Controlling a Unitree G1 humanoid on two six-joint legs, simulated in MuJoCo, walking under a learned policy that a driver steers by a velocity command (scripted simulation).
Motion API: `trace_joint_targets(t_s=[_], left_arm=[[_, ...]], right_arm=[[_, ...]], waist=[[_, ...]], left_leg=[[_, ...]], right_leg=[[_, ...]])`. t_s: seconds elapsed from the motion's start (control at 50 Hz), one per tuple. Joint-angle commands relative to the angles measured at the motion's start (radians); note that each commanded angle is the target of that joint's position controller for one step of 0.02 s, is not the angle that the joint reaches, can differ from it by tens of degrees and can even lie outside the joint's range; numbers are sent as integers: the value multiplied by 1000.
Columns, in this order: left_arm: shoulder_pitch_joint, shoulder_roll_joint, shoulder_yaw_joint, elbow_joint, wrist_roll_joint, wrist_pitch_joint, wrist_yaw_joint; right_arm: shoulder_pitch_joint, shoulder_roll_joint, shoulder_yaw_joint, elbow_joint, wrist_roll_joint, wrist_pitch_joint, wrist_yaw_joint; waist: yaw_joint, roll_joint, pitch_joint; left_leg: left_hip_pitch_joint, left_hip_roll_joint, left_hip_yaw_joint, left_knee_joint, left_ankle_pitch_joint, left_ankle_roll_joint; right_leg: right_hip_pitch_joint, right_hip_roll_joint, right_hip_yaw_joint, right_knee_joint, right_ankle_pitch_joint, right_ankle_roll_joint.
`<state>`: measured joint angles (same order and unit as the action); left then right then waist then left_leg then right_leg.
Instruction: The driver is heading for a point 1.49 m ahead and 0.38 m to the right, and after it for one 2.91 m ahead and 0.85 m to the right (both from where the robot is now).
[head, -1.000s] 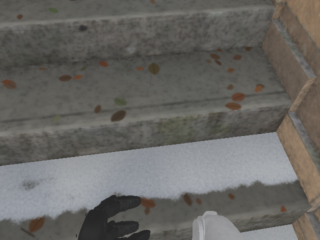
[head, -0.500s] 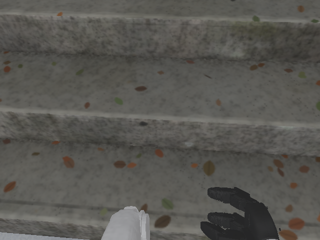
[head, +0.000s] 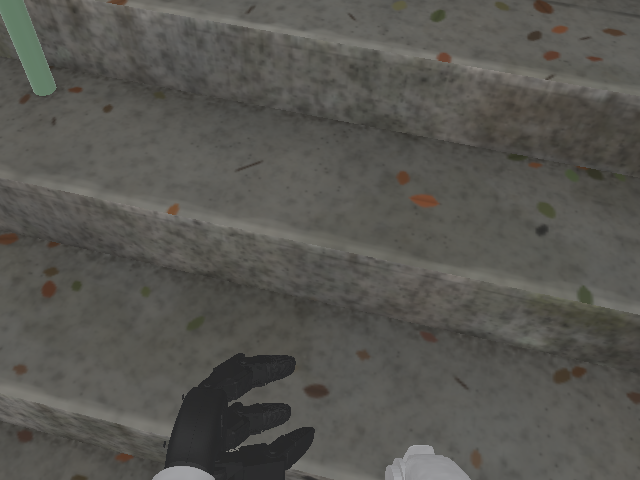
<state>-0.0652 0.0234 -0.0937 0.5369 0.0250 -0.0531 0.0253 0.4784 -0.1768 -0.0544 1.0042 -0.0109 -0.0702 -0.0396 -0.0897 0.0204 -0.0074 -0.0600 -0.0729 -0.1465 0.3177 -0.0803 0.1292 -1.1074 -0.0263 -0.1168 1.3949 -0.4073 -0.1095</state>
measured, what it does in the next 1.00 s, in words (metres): climbs: right foot 0.17 m higher, then left foot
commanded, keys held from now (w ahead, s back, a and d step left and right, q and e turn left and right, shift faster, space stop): w+q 0.14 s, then w+e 0.86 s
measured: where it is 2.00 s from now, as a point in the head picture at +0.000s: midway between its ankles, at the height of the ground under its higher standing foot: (422, 23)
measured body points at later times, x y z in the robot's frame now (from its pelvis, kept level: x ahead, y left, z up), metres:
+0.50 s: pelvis +0.28 +0.04 +0.16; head +0.30 +0.03 +0.60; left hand +0.24 +0.27 +0.02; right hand +0.53 -0.10 +0.08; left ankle +0.29 +0.18 -0.56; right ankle +0.17 -0.11 -0.58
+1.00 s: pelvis +0.51 +0.03 +0.27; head +0.51 +0.03 +0.72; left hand +0.65 +0.27 +0.15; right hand +0.68 -0.21 +0.21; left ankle +0.45 +0.18 -0.16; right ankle +0.51 -0.01 -0.43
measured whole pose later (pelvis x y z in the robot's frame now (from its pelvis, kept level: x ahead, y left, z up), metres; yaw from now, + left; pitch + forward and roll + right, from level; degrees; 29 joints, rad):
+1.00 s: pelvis +0.51 +0.03 +0.27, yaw -12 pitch +4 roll +0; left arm 0.31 0.22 0.06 0.81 0.02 -0.03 0.01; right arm 0.11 -0.15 -0.02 0.57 -0.07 -0.09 0.01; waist -0.01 0.02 -0.10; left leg -0.79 -0.02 -0.06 2.07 -0.15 0.06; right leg -0.50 0.19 0.04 0.85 -0.41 -0.13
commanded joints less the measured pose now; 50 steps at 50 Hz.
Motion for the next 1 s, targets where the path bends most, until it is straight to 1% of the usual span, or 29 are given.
trace_joint_targets(t_s=[0.02,0.04,0.06,0.08,0.1,0.12,0.16,0.2,0.3,0.36,0.42,0.46,0.48,0.52,0.54,0.56,0.58,0.62,0.68,0.7,0.76,0.8,0.82,0.84,0.86,0.88,0.9,0.94,1.0], left_arm=[[435,276,124,52,-19,-6,7],[483,385,160,102,11,-23,12],[418,357,169,111,8,3,33],[319,262,161,140,-9,11,41],[292,194,151,186,-14,8,48],[290,148,142,219,1,-6,45],[345,65,115,311,20,-52,32],[402,100,129,372,21,-81,-2],[326,229,147,314,-13,-91,5],[399,248,162,312,-25,-116,13],[485,272,185,308,6,-101,20],[480,295,188,310,33,-67,23],[522,334,204,310,2,-62,23],[462,303,212,267,-65,-58,7],[473,151,190,211,-62,-66,13],[436,136,188,198,-75,-66,15],[348,153,192,170,-49,-55,13],[120,93,167,61,-28,-40,31],[-21,2,86,-109,2,4,27],[-65,9,75,-152,11,10,19],[189,143,101,-63,9,49,6],[508,206,126,60,18,58,14],[627,237,141,76,-5,49,13],[592,280,157,75,-4,38,9],[414,350,191,56,-15,29,1],[233,449,219,39,-29,49,9],[174,395,211,23,-32,51,7],[295,292,182,164,-7,28,-4],[393,233,159,270,-12,-23,-32]], right_arm=[[-258,-298,-81,-208,48,-71,13],[-226,-114,-49,-237,36,-95,49],[-145,-113,-53,-258,-25,-81,65],[-190,-90,-46,-272,-59,-49,69],[-231,-53,-33,-291,-76,-22,56],[-244,-31,-22,-322,-78,0,45],[-252,42,10,-365,-54,41,39],[-232,92,35,-390,-30,51,46],[-340,3,28,-435,-35,61,63],[-461,11,28,-466,-34,43,86],[-555,62,39,-504,1,17,91],[-499,28,26,-458,-9,-25,75],[-376,12,15,-427,7,-37,63],[-174,-70,-14,-327,-22,-44,39],[-114,-150,-28,-306,-69,-49,46],[43,-227,-56,-297,-62,-37,35],[33,-225,-58,-276,-60,-22,35],[-16,-80,-21,-198,-87,-9,37],[-55,29,22,-94,-37,-49,42],[-136,11,27,-81,-29,-57,50],[-389,-136,17,-157,25,-71,18],[-362,-332,-39,-192,75,-114,4],[-396,-393,-68,-220,82,-109,12],[-396,-358,-71,-264,87,-93,34],[-361,-200,-52,-293,36,-85,61],[-229,-120,-30,-383,-20,-64,91],[-224,-50,-6,-422,-61,-58,95],[-319,49,39,-499,-77,-41,64],[-355,93,85,-529,-72,-8,36]], waist=[[360,126,-432],[293,-191,-490],[211,-304,-518],[137,-203,-364],[114,-65,-120],[78,67,-37],[41,5,47],[1,-48,51],[-24,-28,26],[48,-129,-33],[129,-137,-4],[119,-59,-60],[82,-116,-176],[15,-141,-235],[53,102,-181],[-54,169,-318],[-71,91,-357],[-23,155,-188],[121,121,87],[176,79,159],[327,25,48],[402,126,-258],[446,180,-349],[427,100,-378],[307,-136,-261],[130,-367,-350],[88,-172,-344],[60,2,-26],[48,-14,91]], left_leg=[[-156,113,-70,482,1476,25],[-449,-88,-47,1010,288,-54],[-596,-99,-77,1393,-143,-72],[-694,-1,-45,1462,-54,-57],[-798,22,4,1506,-4,-47],[-836,32,15,1523,-3,-33],[-914,14,-8,1705,-49,-24],[-997,22,-71,1668,-58,-13],[-874,85,149,1280,51,-86],[-760,169,183,1013,83,-60],[-671,152,239,585,-148,-67],[-600,36,309,368,-202,-66],[-373,14,281,103,3,-70],[77,105,259,-149,342,-109],[432,371,56,127,1142,-81],[601,551,-59,257,1654,64],[554,538,-44,206,1287,124],[467,461,10,93,524,84],[-4,413,149,-176,-50,-32],[-166,387,212,-290,-161,-51],[-467,277,479,-379,955,3],[-187,349,417,-56,1824,44],[-65,370,392,211,1898,44],[-34,328,357,539,1729,35],[-285,155,278,982,413,-48],[-609,-26,116,1530,-25,-108],[-726,-1,41,1817,-17,-103],[-950,34,38,1859,-60,-80],[-1110,56,106,1901,-187,-44]], right_leg=[[970,64,89,-512,102,-11],[1216,-235,589,-766,243,-173],[1119,-384,993,-992,177,-265],[990,-333,918,-973,-323,-246],[811,-322,787,-934,-468,-198],[713,-302,659,-922,-387,-147],[606,-292,503,-942,-165,-97],[652,-243,369,-982,-41,-61],[614,-174,158,-1070,157,-85],[814,-166,175,-1186,323,-97],[1040,-197,199,-1263,562,-112],[1256,-109,125,-966,1283,-95],[1268,-134,164,-797,1398,-83],[970,-37,158,-504,814,-31],[433,49,145,-143,-37,8],[153,121,181,304,-142,36],[35,101,197,576,-96,31],[-278,86,182,904,-167,17],[-279,22,227,840,-257,-55],[-204,14,201,657,-218,-53],[494,62,-26,173,-44,-48],[771,146,-91,61,-29,-24],[838,149,-18,-112,-22,-28],[892,213,67,-444,15,-39],[916,132,405,-748,293,-126],[999,-99,1012,-1015,567,-253],[935,-124,1058,-1042,254,-259],[753,-47,833,-990,-37,-183],[724,6,547,-962,200,-117]])
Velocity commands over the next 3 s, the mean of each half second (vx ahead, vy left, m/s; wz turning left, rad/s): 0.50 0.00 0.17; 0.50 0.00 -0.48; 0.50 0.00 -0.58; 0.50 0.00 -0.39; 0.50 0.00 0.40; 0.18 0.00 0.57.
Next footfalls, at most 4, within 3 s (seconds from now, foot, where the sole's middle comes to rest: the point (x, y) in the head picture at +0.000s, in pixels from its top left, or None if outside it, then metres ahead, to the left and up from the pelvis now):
0.02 right None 0.21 -0.11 -0.63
0.52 left None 0.32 0.19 -0.63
0.84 right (308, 358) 0.55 -0.01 -0.46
1.28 left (253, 163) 0.85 0.07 -0.30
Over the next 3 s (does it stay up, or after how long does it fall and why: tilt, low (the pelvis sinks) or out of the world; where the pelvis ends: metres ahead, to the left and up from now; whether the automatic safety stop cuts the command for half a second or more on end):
stays up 1.43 -0.53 0.93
